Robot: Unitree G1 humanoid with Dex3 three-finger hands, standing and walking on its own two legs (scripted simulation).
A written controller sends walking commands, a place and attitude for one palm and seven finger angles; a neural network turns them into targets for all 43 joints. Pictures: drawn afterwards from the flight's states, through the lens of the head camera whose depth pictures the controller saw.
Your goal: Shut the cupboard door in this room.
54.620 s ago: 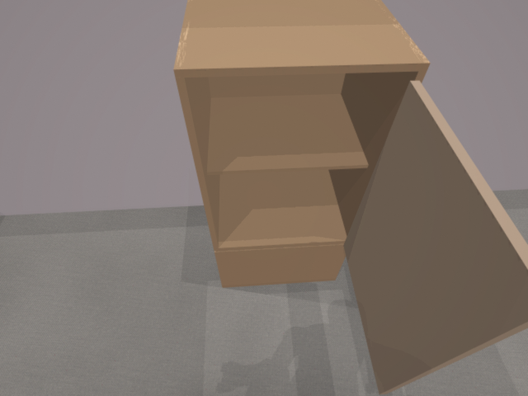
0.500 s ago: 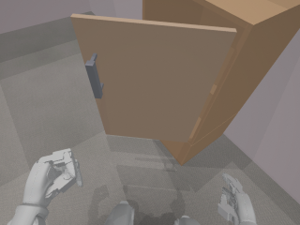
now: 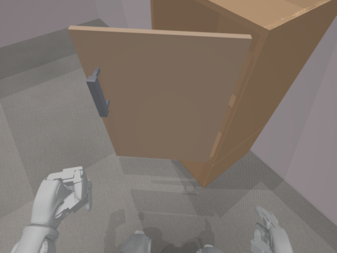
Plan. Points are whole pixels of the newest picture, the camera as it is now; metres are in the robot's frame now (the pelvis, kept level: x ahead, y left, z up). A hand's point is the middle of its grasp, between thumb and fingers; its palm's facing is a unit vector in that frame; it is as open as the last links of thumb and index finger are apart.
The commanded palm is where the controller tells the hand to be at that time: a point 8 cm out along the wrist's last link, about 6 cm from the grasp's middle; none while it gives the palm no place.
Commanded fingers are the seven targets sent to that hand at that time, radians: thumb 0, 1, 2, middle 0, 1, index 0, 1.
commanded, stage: raise the hand and make a fist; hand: left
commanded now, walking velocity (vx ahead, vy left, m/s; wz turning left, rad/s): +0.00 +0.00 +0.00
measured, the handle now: (100, 93) +0.51 +0.23 +0.06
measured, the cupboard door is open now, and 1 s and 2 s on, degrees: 49 49 49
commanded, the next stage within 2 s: bring the fist close to the handle in 0.14 s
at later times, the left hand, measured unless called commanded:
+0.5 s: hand (88, 177) +0.26 +0.19 +0.06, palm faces +0.00 -1.00 -0.04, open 3.1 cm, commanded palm +0.25 +0.24 +0.06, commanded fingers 0.00 0.90 0.90 -1.30 -1.50 -1.30 -1.50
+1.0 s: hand (97, 138) +0.36 +0.20 +0.06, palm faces -0.01 -1.00 -0.02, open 3.1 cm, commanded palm +0.34 +0.25 +0.06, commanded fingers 0.00 0.90 0.90 -1.30 -1.50 -1.30 -1.50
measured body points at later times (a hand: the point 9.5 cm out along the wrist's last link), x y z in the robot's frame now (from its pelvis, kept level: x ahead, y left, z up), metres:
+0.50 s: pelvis +0.00 -0.01 +0.00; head +0.05 -0.01 +0.44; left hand +0.26 +0.25 +0.07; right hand +0.17 -0.25 -0.09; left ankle +0.04 +0.13 -0.66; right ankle -0.01 -0.13 -0.66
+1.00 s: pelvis +0.00 +0.01 +0.00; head +0.07 +0.01 +0.45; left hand +0.35 +0.25 +0.07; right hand +0.12 -0.25 -0.10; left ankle +0.04 +0.13 -0.66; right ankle -0.01 -0.13 -0.66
